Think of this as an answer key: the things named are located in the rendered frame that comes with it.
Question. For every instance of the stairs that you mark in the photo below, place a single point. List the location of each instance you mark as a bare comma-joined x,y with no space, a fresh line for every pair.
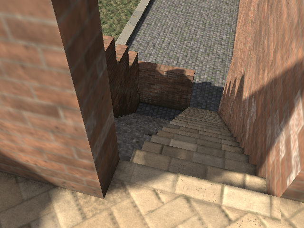
198,143

